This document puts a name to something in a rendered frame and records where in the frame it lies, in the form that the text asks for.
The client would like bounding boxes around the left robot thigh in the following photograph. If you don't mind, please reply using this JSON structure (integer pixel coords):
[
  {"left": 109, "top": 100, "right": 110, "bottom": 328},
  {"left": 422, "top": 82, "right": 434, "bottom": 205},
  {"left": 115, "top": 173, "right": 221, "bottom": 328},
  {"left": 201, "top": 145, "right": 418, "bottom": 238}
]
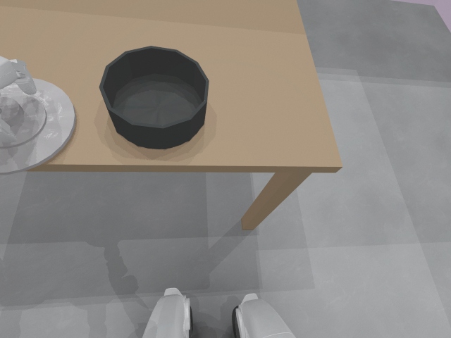
[{"left": 142, "top": 294, "right": 190, "bottom": 338}]

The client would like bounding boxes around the left robot hand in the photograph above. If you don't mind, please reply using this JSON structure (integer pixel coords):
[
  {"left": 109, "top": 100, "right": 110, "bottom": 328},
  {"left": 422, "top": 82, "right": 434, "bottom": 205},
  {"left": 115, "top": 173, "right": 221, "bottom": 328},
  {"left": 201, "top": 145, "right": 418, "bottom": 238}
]
[{"left": 0, "top": 56, "right": 37, "bottom": 143}]

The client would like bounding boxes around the knob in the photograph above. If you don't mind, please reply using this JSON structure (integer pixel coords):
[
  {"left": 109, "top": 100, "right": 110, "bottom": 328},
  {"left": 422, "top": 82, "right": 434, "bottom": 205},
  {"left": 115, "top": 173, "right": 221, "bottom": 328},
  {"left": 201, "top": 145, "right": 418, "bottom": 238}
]
[{"left": 0, "top": 97, "right": 24, "bottom": 127}]

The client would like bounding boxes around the lid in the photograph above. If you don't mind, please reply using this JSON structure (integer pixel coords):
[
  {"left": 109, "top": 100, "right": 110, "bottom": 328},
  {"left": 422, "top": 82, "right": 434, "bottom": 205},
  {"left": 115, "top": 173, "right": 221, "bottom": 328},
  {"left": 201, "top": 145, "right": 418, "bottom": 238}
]
[{"left": 0, "top": 78, "right": 76, "bottom": 175}]

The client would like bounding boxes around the table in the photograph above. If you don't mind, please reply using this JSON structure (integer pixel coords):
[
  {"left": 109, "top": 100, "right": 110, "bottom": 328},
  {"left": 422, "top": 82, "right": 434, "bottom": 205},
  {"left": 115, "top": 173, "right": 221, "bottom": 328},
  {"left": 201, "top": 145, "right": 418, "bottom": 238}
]
[{"left": 0, "top": 0, "right": 343, "bottom": 230}]

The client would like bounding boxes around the right robot shin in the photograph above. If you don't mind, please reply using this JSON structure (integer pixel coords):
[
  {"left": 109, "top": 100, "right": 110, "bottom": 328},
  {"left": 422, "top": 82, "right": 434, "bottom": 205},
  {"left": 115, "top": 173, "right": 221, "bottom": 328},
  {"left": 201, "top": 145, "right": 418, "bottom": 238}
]
[{"left": 241, "top": 294, "right": 258, "bottom": 305}]

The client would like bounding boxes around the pot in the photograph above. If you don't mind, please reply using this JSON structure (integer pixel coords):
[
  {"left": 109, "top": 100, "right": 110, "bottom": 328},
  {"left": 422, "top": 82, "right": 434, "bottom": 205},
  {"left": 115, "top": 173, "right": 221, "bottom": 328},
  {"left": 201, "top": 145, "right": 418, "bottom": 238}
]
[{"left": 99, "top": 46, "right": 209, "bottom": 149}]

